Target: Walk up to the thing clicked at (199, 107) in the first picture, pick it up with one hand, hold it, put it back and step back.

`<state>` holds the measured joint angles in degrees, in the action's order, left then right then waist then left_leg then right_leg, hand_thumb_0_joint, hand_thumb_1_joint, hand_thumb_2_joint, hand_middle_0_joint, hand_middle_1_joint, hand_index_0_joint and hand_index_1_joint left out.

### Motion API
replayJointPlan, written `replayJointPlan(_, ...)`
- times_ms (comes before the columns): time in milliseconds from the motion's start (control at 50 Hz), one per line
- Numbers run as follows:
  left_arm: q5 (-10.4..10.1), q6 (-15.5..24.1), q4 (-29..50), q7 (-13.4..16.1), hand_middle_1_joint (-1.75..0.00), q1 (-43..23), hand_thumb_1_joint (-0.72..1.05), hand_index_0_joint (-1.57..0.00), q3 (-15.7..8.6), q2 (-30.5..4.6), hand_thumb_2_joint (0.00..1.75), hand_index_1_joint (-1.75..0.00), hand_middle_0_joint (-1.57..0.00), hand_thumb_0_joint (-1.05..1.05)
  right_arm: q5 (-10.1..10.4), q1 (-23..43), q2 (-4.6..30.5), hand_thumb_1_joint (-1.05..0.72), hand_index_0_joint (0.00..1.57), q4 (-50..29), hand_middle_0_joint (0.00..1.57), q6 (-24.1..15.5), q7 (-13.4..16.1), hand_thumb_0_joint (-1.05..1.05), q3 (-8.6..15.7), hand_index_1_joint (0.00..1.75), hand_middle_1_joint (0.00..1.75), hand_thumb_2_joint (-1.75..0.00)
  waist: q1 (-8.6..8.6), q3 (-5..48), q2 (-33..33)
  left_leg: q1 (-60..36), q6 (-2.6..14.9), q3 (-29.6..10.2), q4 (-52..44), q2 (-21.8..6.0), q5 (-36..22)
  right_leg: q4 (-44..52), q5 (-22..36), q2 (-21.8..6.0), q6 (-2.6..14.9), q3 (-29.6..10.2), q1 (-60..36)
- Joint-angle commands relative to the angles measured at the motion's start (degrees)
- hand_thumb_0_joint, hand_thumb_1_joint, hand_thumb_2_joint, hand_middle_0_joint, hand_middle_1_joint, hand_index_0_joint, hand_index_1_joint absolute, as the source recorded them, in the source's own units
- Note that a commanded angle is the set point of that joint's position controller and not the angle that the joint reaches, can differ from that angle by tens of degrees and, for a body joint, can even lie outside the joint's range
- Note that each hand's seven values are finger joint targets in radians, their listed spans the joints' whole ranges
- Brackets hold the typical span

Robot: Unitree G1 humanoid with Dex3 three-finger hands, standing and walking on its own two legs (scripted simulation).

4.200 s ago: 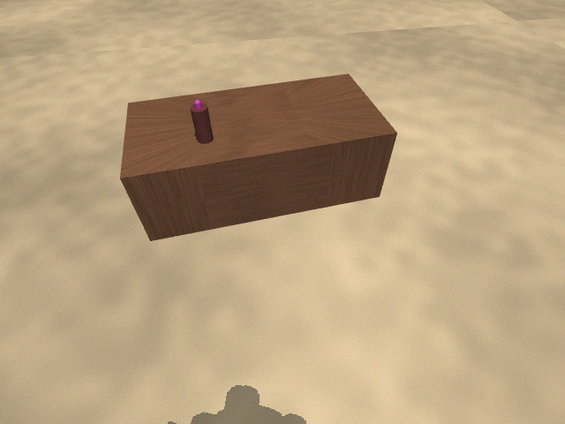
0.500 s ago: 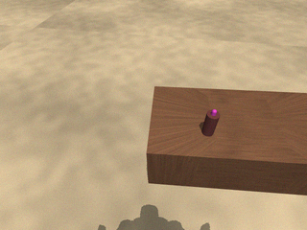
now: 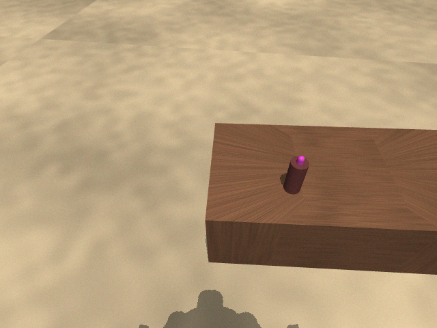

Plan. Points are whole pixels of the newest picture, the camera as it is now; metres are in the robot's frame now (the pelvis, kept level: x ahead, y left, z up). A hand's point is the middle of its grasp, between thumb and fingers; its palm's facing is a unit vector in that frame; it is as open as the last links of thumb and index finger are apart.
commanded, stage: stand
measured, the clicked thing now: (296, 173) +0.72 -0.27 -0.30
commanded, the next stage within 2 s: none
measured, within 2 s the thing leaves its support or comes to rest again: neither
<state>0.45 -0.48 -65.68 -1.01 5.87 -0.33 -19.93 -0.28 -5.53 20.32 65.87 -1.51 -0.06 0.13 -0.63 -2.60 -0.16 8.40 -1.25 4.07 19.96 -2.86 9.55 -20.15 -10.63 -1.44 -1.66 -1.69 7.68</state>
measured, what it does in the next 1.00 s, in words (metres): stands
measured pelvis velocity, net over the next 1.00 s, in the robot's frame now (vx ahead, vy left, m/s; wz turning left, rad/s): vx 0.02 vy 0.01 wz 0.03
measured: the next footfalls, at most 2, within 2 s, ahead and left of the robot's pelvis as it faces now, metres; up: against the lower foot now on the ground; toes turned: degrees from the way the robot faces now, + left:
none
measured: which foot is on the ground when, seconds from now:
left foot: down 0.00-1.00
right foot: down 0.00-1.00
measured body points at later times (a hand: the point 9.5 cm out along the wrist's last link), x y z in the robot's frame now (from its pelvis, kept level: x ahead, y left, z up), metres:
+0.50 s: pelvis +0.01 +0.00 +0.00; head +0.02 +0.00 +0.45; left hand +0.09 +0.31 -0.13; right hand +0.10 -0.30 -0.13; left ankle +0.01 +0.13 -0.75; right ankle +0.00 -0.14 -0.75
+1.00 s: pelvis +0.02 +0.01 +0.00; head +0.03 +0.01 +0.45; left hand +0.09 +0.31 -0.13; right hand +0.11 -0.29 -0.13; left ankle +0.01 +0.13 -0.75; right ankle +0.00 -0.14 -0.75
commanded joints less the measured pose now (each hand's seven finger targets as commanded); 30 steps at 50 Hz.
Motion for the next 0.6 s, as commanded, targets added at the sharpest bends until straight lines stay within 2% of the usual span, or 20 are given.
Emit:
replayJointPlan(0,-0.2,2.0,3.4,1.0,-0.30,-3.2,0.90,-0.20,-2.2,-12.7,0.90,-0.30,-0.20,0.00,-0.2,3.5,11.9,-0.90,0.20,-3.0,0.20,-0.6,0.4,0.00,2.3,0.30,0.30,-0.90,-0.05,3.8,0.8,-2.3,1.54,-5.9,-4.4,-5.4,-2.9,4.6,5.2,-5.8,2.41,-4.2,1.1)
replayJointPlan(40,-0.1,2.0,3.3,1.1,-0.30,-3.2,0.90,-0.20,-2.1,-12.8,0.90,-0.30,-0.20,0.00,-0.2,3.4,12.0,-0.90,0.20,-2.9,0.20,-0.5,0.3,0.00,2.3,0.30,0.30,-0.90,0.00,3.6,-0.2,-2.3,1.53,-6.3,-4.8,-5.4,-1.2,4.7,3.4,-5.7,2.37,-3.7,1.2)
replayJointPlan(180,-0.1,2.4,3.5,1.3,-0.30,-3.0,0.90,-0.20,-1.9,-12.6,0.90,-0.30,-0.20,0.00,-0.3,3.6,12.1,-0.90,0.20,-2.7,0.20,-0.5,0.1,0.00,2.3,0.30,0.30,-0.90,0.08,5.2,-0.3,-3.8,1.89,-5.9,-3.7,-5.7,-6.7,4.8,8.6,-6.6,2.36,-3.6,-0.2)
replayJointPlan(260,-0.1,2.4,3.2,1.4,-0.30,-2.9,0.90,-0.20,-1.9,-12.6,0.90,-0.30,-0.20,0.00,-0.2,3.8,12.1,-0.90,0.20,-2.8,0.20,-0.4,0.0,0.00,2.4,0.30,0.30,-0.90,0.20,4.7,-0.5,-3.6,1.80,-6.5,-4.5,-5.8,-5.7,5.0,6.5,-6.2,2.00,-2.9,-0.4)
replayJointPlan(300,-0.2,2.5,3.5,1.5,-0.30,-3.6,0.90,-0.20,-2.0,-12.7,0.90,-0.30,-0.20,0.00,-0.3,3.8,11.9,-0.90,0.20,-2.8,0.20,-0.4,0.1,0.00,2.3,0.30,0.30,-0.90,0.12,5.3,-1.0,-4.4,1.81,-6.2,-3.7,-6.0,-10.0,4.4,10.1,-6.7,2.12,-3.0,-1.0)
replayJointPlan(340,-0.2,2.5,3.4,1.5,-0.30,-3.0,0.90,-0.20,-1.8,-12.4,0.90,-0.30,-0.20,0.00,-0.2,3.7,12.1,-0.90,0.20,-2.7,0.20,-0.4,0.1,0.00,2.4,0.30,0.30,-0.90,0.16,5.7,-0.1,-4.5,1.88,-6.2,-3.6,-5.8,-10.5,4.8,10.9,-6.7,2.00,-2.8,-1.5)
replayJointPlan(360,-0.2,2.5,3.4,1.5,-0.30,-3.1,0.90,-0.20,-1.9,-12.8,0.90,-0.30,-0.20,0.00,-0.2,3.5,12.0,-0.90,0.20,-2.6,0.20,-0.3,0.1,0.00,2.4,0.30,0.30,-0.90,-0.06,5.5,-0.3,-4.6,1.67,-6.3,-3.9,-5.8,-9.4,4.7,9.4,-6.4,1.99,-2.5,-1.1)
replayJointPlan(420,-0.2,2.4,3.6,1.5,-0.30,-3.3,0.90,-0.20,-1.9,-12.7,0.90,-0.30,-0.20,0.00,-0.3,3.7,12.0,-0.90,0.20,-2.7,0.20,-0.4,0.2,0.00,2.5,0.30,0.30,-0.90,0.22,6.3,0.0,-4.8,1.90,-5.9,-3.2,-6.0,-12.4,4.5,12.7,-7.0,2.14,-2.6,-2.6)
replayJointPlan(580,0.0,2.1,3.4,1.5,-0.30,-3.1,0.90,-0.20,-1.9,-12.4,0.90,-0.30,-0.20,0.00,-0.2,3.8,12.1,-0.90,0.20,-2.8,0.20,-0.2,0.2,0.00,2.5,0.30,0.30,-0.90,0.24,4.0,0.2,-3.5,1.79,-6.6,-4.9,-5.5,-6.5,5.6,6.2,-6.5,2.00,-2.1,-1.0)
